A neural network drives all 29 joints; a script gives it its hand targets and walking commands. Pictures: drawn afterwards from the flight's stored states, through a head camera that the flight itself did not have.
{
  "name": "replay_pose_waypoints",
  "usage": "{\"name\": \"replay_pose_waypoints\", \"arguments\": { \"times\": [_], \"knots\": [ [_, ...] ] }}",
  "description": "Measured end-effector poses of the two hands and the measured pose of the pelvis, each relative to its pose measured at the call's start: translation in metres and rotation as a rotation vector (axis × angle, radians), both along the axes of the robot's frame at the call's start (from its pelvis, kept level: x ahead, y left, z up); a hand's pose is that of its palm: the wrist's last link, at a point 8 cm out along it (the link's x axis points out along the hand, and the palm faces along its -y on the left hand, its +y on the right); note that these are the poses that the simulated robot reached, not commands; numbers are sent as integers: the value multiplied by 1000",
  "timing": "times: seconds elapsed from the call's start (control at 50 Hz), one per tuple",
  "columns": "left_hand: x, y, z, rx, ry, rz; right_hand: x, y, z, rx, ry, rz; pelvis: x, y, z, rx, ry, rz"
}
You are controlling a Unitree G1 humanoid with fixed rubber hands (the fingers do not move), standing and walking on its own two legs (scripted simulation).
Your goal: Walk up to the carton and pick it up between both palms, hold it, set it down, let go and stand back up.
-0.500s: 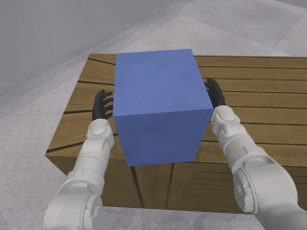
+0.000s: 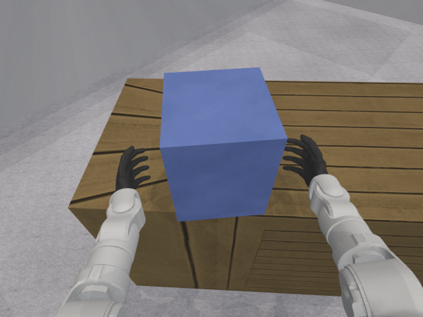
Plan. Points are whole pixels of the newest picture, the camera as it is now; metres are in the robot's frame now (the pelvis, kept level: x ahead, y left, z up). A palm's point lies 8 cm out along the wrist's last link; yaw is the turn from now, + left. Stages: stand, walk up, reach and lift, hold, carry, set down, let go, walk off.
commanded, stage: set down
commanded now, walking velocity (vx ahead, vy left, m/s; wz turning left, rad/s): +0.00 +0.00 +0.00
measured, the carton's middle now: (217, 147) +0.47 +0.04 +0.05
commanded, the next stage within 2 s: none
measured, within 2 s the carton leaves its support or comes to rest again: neither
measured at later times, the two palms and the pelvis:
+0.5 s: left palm (117, 220) +0.28 +0.20 +0.05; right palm (334, 218) +0.33 -0.19 +0.03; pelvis -0.01 +0.00 +0.00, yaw +0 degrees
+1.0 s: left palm (111, 250) +0.23 +0.19 +0.04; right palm (352, 260) +0.26 -0.21 +0.02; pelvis -0.01 +0.00 +0.00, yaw +0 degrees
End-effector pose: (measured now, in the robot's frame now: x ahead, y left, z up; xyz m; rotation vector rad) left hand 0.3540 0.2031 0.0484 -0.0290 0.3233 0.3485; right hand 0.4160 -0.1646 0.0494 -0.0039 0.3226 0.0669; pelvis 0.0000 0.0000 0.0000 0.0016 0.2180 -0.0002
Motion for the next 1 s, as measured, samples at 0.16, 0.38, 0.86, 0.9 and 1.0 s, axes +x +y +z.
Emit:
{"name": "replay_pose_waypoints", "arguments": {
  "times": [0.16, 0.38, 0.86, 0.9, 1.0],
  "knots": [
    [-21, 1, 2, 10, -18, -8, -19, -6, -5, 2, -18, 19, -5, 0, 0, 0, -13, 0],
    [-55, -2, 4, 14, -3, -31, -62, -17, -17, 5, -19, 40, -12, -1, 1, 1, -81, 0],
    [-113, -8, 0, -3, 36, -45, -139, -42, -29, 5, 8, 3, -14, -2, 3, 2, -171, 0],
    [-116, -9, -3, -6, 46, -46, -145, -43, -30, 3, 14, -1, -14, -2, 3, 2, -173, 0],
    [-122, -8, -7, -9, 60, -43, -157, -45, -31, -1, 16, -7, -12, -2, 3, 2, -175, 0]
  ]
}}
